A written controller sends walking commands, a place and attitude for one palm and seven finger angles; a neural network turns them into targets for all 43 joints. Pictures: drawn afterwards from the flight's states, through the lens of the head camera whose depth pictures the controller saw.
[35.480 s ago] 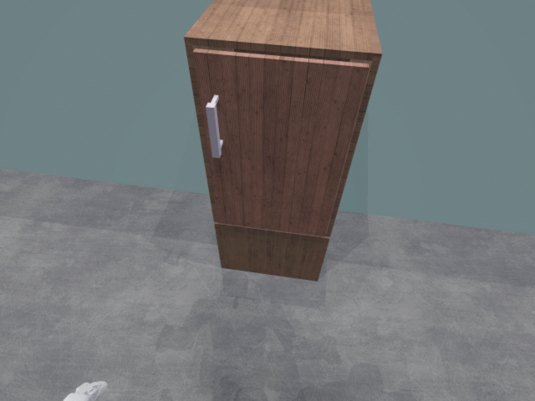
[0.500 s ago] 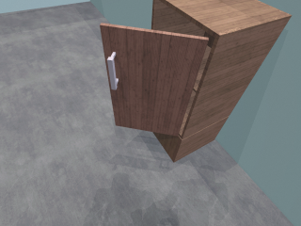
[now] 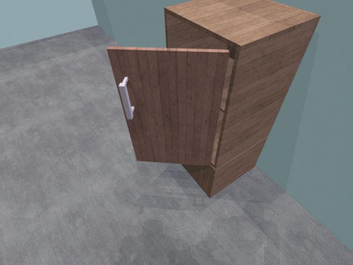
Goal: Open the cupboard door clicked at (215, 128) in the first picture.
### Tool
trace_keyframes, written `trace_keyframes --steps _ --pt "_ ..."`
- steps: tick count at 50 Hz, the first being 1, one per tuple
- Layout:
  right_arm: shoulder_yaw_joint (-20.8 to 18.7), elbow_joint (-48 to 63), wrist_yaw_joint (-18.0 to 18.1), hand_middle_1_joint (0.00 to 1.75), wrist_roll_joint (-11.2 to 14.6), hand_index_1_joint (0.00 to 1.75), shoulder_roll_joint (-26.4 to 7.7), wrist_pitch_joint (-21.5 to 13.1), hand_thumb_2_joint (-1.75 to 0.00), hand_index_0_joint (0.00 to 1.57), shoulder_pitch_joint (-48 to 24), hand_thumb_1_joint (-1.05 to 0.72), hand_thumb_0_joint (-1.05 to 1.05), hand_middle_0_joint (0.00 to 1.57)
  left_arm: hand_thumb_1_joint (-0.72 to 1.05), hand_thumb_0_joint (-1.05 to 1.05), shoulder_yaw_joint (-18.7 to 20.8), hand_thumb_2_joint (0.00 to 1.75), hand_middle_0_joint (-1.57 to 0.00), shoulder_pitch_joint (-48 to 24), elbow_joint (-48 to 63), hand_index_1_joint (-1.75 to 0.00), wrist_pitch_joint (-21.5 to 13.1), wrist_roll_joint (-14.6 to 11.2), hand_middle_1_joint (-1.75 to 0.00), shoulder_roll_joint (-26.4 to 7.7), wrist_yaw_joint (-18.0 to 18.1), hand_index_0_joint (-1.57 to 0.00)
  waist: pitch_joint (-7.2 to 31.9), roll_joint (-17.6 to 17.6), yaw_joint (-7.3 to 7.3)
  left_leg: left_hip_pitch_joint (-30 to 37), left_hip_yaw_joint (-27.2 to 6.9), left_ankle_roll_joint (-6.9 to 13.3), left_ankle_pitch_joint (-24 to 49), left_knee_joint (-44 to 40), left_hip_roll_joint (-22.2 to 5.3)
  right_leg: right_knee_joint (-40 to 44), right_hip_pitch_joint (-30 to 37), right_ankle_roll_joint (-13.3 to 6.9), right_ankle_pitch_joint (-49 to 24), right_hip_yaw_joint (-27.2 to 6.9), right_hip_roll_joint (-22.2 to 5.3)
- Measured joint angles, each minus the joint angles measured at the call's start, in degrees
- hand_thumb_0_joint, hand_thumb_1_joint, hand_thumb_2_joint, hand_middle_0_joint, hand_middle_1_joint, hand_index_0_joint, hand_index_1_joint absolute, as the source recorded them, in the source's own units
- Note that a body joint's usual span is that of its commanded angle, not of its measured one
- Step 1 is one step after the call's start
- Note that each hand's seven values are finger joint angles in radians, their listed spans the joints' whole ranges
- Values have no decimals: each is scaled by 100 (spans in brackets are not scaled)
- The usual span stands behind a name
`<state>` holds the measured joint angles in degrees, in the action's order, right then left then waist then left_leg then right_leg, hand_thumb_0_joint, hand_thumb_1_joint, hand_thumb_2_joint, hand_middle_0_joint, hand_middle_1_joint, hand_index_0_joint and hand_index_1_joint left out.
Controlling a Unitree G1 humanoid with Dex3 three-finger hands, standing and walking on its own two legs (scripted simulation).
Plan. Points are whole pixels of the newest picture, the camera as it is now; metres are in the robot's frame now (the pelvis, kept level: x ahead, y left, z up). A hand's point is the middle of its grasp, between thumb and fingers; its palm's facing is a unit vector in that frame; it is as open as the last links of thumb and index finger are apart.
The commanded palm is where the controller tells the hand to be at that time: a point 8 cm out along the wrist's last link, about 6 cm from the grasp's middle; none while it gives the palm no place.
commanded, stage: look again from close up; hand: left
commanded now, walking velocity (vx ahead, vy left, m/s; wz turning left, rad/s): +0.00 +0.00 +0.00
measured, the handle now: (127, 98) +0.64 +0.21 +0.01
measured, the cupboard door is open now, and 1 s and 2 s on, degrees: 50 50 50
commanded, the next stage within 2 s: shuffle to correct the standing spot in 0.26 s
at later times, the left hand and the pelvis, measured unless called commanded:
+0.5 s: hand out of the picture +0.00 +0.15 -0.17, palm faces +0.01 -0.98 -0.18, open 7.4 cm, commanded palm none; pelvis +0.00 -0.02 +0.00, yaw +0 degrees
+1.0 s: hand (119, 255) +0.19 +0.17 -0.16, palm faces -0.04 -0.98 -0.21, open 7.4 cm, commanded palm none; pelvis +0.09 +0.00 +0.00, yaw -2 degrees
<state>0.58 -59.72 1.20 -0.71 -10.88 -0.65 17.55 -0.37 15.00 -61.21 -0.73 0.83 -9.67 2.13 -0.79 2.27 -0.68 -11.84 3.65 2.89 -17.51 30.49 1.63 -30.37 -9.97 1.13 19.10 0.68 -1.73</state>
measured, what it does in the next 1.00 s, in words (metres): lifts its right foot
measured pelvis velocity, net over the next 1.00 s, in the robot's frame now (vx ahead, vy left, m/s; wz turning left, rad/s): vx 0.09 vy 0.00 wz -0.03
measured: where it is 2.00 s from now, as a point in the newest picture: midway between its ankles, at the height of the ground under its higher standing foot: outside the picture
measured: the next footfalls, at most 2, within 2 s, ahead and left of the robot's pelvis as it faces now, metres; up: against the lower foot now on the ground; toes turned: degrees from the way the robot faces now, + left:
right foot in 1.04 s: +0.20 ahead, -0.10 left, +0.00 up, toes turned -7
left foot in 1.42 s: +0.14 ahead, +0.15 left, +0.00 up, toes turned +0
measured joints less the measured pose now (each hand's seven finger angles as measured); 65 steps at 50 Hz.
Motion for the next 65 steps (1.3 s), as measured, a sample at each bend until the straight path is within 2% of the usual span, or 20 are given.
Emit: trace_keyframes --steps 9,20,30,33,35,38,40,42,45,49,52,53,56,58,61,65 --pt "57 -173 -24 30 -4 30 114 -26 -90 20 28 -91 1 20 91 0 16 90 -20 -52 35 -29 26 -7 -30 -58 -28 -20 -14 -4 -7 65 61 -35 190 -294 18 68 -60 -38 -86 -64 -11" --pt "15 -350 5 30 14 30 86 -54 -90 20 -122 -91 1 20 91 0 -17 90 -20 72 -107 -29 7 -2 -30 54 -52 -20 -53 -207 52 94 32 -140 230 -368 -84 156 -30 -134 -132 -36 94" --pt "-69 -271 -72 30 -46 30 9 73 -90 20 38 -91 0 20 91 0 103 90 -20 481 -85 -30 6 59 -30 128 -123 -20 69 -207 143 -238 -48 -166 -320 452 -252 -56 7 -177 192 150 213" --pt "-73 -264 -78 30 -39 30 75 19 -90 20 66 -91 1 20 91 0 176 90 -20 632 -114 -30 3 75 -30 63 -117 -20 41 -398 212 -135 61 -71 -403 407 -145 -165 36 -109 343 82 94" --pt "-57 -199 -68 30 -56 30 122 -103 -90 20 93 -91 0 20 91 0 203 90 -20 690 -170 -30 62 78 -30 23 -111 -20 27 -512 229 -47 189 12 -459 327 -67 -638 -152 -234 614 21 18" --pt "-31 -89 15 30 -68 30 170 -256 -90 20 185 -91 0 20 91 0 211 90 -20 588 -262 -29 147 92 -30 25 -109 -20 -47 -422 137 140 296 111 -459 104 -78 -2295 -840 -349 1146 146 49" --pt "-4 -80 43 30 -78 30 238 -294 -90 20 283 -91 0 20 91 0 241 90 -20 424 -234 -29 142 88 -30 3 -129 -20 -114 -370 65 312 313 122 -373 -159 -61 -2968 -1259 -367 1047 267 1" --pt "30 -132 53 30 -78 30 317 -304 -90 20 396 -91 0 20 91 0 270 90 -20 212 -139 -29 133 84 -30 -23 -155 -20 -171 -339 37 495 326 118 -274 -455 -28 -3184 -1592 -338 799 356 -73" --pt "66 -253 53 30 -80 30 417 -303 -90 20 558 -91 0 20 91 0 287 90 -20 -159 54 -29 113 81 -30 -20 -195 -20 -258 -272 8 741 321 102 -170 -817 19 -2807 -1861 -303 491 455 -150" --pt "80 -406 53 30 -77 30 493 -242 -90 20 676 -91 0 20 91 0 256 90 -20 -652 321 -29 48 61 -30 34 -169 -20 -418 -185 -78 956 290 26 -249 -901 46 -1556 -1743 -325 51 510 -80" --pt "36 -489 25 30 3 30 485 -164 -90 20 765 -91 0 21 91 0 211 90 -20 -839 514 -29 -109 68 -30 16 -146 -20 -442 -216 -95 921 268 -63 -602 -353 65 -366 -1217 -387 -1104 515 -24" --pt "-6 -506 17 30 31 30 453 -123 -90 20 731 -91 0 21 91 0 218 90 -20 -887 551 -29 -169 74 -30 14 -113 -20 -442 -200 -84 726 243 -104 -729 145 22 -404 -1182 -441 -955 525 -2" --pt "-151 -417 85 30 84 30 333 52 -90 20 431 -91 1 21 91 0 193 90 -20 -982 623 -29 -207 54 -30 21 -29 -20 -503 -182 -137 -136 -110 -236 -1477 2126 26 -603 -1111 -557 -487 611 -8" --pt "-231 -311 95 30 77 30 259 170 -90 20 159 -91 1 21 91 0 193 90 -20 -974 633 -29 -130 51 -30 26 18 -20 -490 -232 -130 -621 -211 -315 -1504 2870 -38 -464 -1024 -544 -530 618 -20" --pt "-311 -83 42 30 39 30 162 262 -90 20 -207 -91 1 20 91 0 210 90 -20 -893 622 -29 13 66 -30 40 14 -20 -409 -301 -120 -1128 -303 -418 -1123 3124 -200 -225 -992 -525 -715 618 -27" --pt "-350 191 -25 30 -1 30 105 269 -90 20 -498 -91 0 20 91 0 277 90 -20 -724 639 -30 128 96 -30 7 -16 -20 -310 -422 -3 -1262 -287 -495 -793 2617 -330 -85 -1053 -495 -875 585 -57"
